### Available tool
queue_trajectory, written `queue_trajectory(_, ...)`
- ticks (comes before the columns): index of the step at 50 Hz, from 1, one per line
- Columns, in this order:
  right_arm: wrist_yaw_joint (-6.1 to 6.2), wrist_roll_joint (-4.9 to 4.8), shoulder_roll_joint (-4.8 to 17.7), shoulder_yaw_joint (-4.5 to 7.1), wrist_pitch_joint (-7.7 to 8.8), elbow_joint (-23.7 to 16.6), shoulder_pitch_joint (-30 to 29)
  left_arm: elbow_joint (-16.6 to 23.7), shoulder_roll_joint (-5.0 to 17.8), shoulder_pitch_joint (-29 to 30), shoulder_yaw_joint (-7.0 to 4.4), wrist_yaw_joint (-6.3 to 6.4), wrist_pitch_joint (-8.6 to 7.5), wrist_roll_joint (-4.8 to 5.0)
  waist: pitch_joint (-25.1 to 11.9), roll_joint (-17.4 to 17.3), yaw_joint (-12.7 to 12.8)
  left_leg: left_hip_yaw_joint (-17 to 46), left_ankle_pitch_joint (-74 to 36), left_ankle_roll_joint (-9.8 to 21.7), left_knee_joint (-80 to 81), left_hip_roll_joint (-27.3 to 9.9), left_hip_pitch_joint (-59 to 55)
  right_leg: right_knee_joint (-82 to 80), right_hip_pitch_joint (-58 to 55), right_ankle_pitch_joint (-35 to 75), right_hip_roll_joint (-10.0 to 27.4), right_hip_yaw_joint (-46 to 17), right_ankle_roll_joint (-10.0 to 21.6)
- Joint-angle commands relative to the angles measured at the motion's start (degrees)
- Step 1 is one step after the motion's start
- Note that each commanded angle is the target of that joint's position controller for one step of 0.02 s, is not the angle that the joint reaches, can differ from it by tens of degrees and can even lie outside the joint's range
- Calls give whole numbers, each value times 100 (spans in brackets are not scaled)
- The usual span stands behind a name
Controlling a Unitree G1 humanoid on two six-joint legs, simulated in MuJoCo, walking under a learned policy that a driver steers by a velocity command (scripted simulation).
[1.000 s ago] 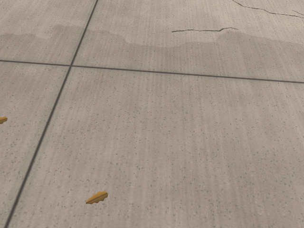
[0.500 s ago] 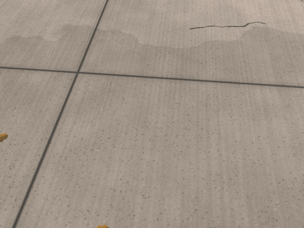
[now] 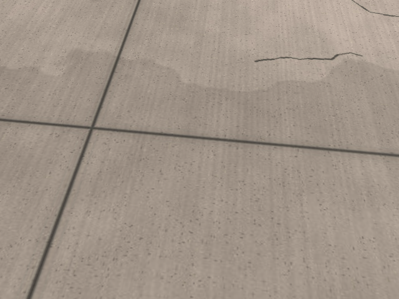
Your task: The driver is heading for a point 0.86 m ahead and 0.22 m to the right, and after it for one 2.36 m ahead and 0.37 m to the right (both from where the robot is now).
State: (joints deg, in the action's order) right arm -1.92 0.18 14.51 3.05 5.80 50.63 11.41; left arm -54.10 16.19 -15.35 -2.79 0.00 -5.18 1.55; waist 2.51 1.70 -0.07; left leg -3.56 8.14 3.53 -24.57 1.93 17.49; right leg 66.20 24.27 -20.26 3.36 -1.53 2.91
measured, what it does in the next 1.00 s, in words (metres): walks ahead: right foot, then left foot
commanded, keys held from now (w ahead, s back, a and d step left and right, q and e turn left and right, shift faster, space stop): w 0.88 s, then w+e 0.12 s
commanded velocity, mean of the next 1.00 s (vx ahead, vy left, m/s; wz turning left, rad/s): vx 0.50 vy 0.00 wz -0.02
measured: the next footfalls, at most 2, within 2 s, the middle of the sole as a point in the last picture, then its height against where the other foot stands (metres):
right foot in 0.40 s outside the picture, level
left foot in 0.96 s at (180, 231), level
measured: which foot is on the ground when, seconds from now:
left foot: down 0.00-0.42, up 0.44-0.94, down 0.96-1.00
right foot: up 0.00-0.38, down 0.40-0.98, up 1.00-1.00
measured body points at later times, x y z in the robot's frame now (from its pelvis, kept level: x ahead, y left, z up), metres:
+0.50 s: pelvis +0.28 -0.07 -0.01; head +0.31 -0.08 +0.44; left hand +0.42 +0.20 -0.12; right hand +0.30 -0.34 -0.15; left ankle +0.14 +0.08 -0.65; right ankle +0.36 -0.15 -0.74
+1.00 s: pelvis +0.55 -0.03 -0.02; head +0.59 -0.02 +0.43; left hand +0.52 +0.25 -0.16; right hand +0.76 -0.27 -0.11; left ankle +0.67 +0.08 -0.74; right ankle +0.37 -0.15 -0.71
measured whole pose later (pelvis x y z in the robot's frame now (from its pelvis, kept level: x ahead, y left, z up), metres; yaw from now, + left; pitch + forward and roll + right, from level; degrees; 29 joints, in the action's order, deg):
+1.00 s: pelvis +0.55 -0.03 -0.02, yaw -2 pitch +2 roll -1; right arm -1.7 -0.1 13.9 3.1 6.0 46.7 0.9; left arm -58.4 15.2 -22.0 -3.3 0.4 -3.0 0.9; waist 2.2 0.3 3.5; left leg -3.0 4.7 3.0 -31.4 -1.1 27.6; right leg 39.5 3.8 -26.8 0.3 -0.6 1.1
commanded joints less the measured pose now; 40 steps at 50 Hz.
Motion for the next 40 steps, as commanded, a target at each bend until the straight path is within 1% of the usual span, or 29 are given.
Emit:
queue_trajectory(1,10,21,613,120,109,-195,120,254,342,-227,-118,20,40,-36,-441,-572,90,1648,-838,974,1538,-1518,-1004,-177,879,481,537,-247,-56)
queue_trajectory(3,61,3,768,161,123,-102,262,366,308,42,-116,36,108,-80,-239,-491,92,1392,-1103,1047,1722,-1510,-921,-609,1174,813,581,-200,-181)
queue_trajectory(5,129,-7,830,176,86,-18,435,511,317,451,-126,39,114,-124,-100,-422,-2,1202,-1174,1033,1825,-1474,-1038,-1242,1513,1352,586,-173,-296)
queue_trajectory(6,157,-16,837,174,62,12,495,564,284,621,-118,27,102,-128,-63,-437,-45,1068,-1144,977,1850,-1409,-1077,-1607,1545,1665,564,-145,-321)
queue_trajectory(8,196,-39,859,169,30,65,609,660,204,993,-88,-8,66,-115,27,-487,-158,804,-1054,858,1893,-1264,-1069,-2350,1407,2237,450,-26,-333)
queue_trajectory(10,216,-69,908,178,10,156,808,760,153,1391,-52,-46,38,-95,117,-481,-300,670,-905,803,1913,-1234,-1143,-2914,1244,2559,312,120,-326)
queue_trajectory(12,222,-94,936,190,-30,272,1023,863,159,1702,-33,-96,17,-66,207,-489,-406,665,-853,802,1827,-1348,-1422,-3239,1256,2559,234,150,-292)
queue_trajectory(14,237,-115,949,211,-90,369,1149,981,205,1915,-30,-163,-13,-45,273,-509,-418,707,-974,768,1636,-1544,-1836,-3474,1376,2332,205,93,-182)
queue_trajectory(16,264,-136,1005,247,-148,400,1105,1043,316,1910,-56,-226,-50,-39,225,-558,-299,760,-1312,681,1375,-1720,-2177,-3642,1283,1951,157,75,-26)
queue_trajectory(17,275,-138,1043,265,-176,392,1039,1020,396,1763,-86,-244,-64,-35,125,-610,-187,759,-1682,620,1190,-1755,-2272,-3689,1019,1754,87,127,47)
queue_trajectory(18,281,-135,1093,278,-204,363,916,943,512,1434,-145,-244,-74,-38,-86,-686,26,689,-2501,548,800,-1702,-2283,-3743,477,1605,-72,269,141)
queue_trajectory(19,282,-124,1041,257,-243,335,804,711,685,698,-260,-221,-71,-53,-518,-638,416,479,-3262,420,-74,-1454,-2117,-3853,-530,1656,-272,449,276)
queue_trajectory(20,290,-66,860,173,-259,256,854,419,1007,-318,-398,-172,-60,-89,-1253,-379,775,252,-2749,236,-1432,-1130,-1336,-3662,-2123,1759,63,84,512)
queue_trajectory(21,234,-23,250,-13,-166,167,1524,275,1583,-1018,-540,-142,-23,-182,-2084,903,605,6,-480,-201,-3723,-241,1000,-3880,-4392,958,1518,-2385,1391)
queue_trajectory(22,212,-74,276,-38,-21,228,1441,253,1238,-1071,-420,-168,-16,-116,-2389,1275,660,803,2516,-223,-4722,148,1958,-4850,-4717,338,1911,-4046,1628)
queue_trajectory(23,176,-249,795,104,78,102,969,309,926,-635,-309,-170,-39,-82,-1596,887,623,1047,2315,-99,-5186,-215,2515,-4950,-4102,15,1740,-3393,1338)
queue_trajectory(24,184,-294,863,111,121,-8,590,439,735,-145,-249,-163,-46,-98,-1031,528,474,863,1778,-16,-5023,-546,2539,-5052,-3273,294,1547,-2614,1145)
queue_trajectory(25,221,-217,835,135,110,-31,388,489,563,232,-196,-179,-58,-141,-611,197,307,756,1304,-25,-4642,-789,2322,-5250,-2453,738,1325,-2031,1045)
queue_trajectory(26,251,-157,789,175,45,-13,430,509,414,431,-149,-189,-89,-195,-452,284,113,789,992,-32,-4304,-978,1951,-5425,-1919,1083,1126,-1626,948)
queue_trajectory(27,254,-135,663,168,-36,26,552,486,367,492,-136,-202,-101,-217,-418,368,-2,790,819,-61,-4144,-1040,1649,-5596,-1609,1240,1011,-1395,935)
queue_trajectory(28,258,-123,540,155,-98,53,630,444,397,448,-145,-201,-122,-205,-397,357,-56,752,727,-102,-4006,-1065,1533,-5724,-1450,1434,960,-1214,981)
queue_trajectory(29,266,-111,491,152,-143,33,599,389,473,369,-162,-183,-142,-192,-330,311,-83,719,590,-156,-3840,-1089,1578,-5827,-1365,1640,940,-1048,1031)
queue_trajectory(30,277,-91,497,160,-168,-28,452,338,559,279,-182,-152,-152,-186,-247,248,-79,704,373,-219,-3609,-1106,1746,-5909,-1370,1822,938,-928,1069)
queue_trajectory(31,286,-68,514,168,-178,-106,242,289,622,177,-198,-114,-149,-182,-168,169,-36,702,111,-283,-3303,-1121,1963,-5965,-1447,1974,944,-842,1086)
queue_trajectory(33,277,-42,487,172,-163,-225,-119,206,665,-10,-201,-44,-113,-166,-96,113,57,677,-485,-369,-2659,-1105,2226,-6005,-1648,2180,888,-640,1021)
queue_trajectory(36,220,-65,359,126,-114,-366,-646,120,688,-217,-188,12,-72,-127,13,159,223,512,-1280,-385,-1634,-948,2077,-6047,-1730,2164,703,-273,856)
queue_trajectory(38,174,-91,305,85,-93,-476,-1041,17,719,-447,-192,28,-49,-98,124,137,369,402,-1489,-376,-1153,-840,2009,-6056,-1894,2050,723,-198,831)
queue_trajectory(40,113,-116,303,58,-70,-589,-1347,-97,734,-666,-200,32,1,-81,226,121,475,375,-1411,-342,-840,-771,2100,-5942,-2253,2105,847,-196,845)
